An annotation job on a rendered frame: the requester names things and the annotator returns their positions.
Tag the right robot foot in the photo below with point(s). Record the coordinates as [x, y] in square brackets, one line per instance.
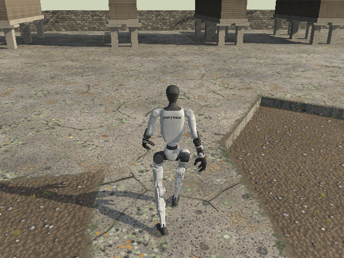
[175, 201]

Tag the robot left upper arm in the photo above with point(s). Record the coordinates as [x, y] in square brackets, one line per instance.
[152, 121]

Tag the robot left forearm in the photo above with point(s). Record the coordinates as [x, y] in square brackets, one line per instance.
[146, 137]

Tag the right robot hand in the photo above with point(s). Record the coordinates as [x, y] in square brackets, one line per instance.
[203, 163]

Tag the robot torso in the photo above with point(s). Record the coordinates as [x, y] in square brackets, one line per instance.
[172, 127]

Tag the robot right forearm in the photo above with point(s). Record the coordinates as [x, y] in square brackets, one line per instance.
[198, 146]

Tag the robot right upper arm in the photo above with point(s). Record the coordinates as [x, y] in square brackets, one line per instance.
[191, 122]

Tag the left robot hand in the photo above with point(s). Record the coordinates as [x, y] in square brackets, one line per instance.
[147, 147]

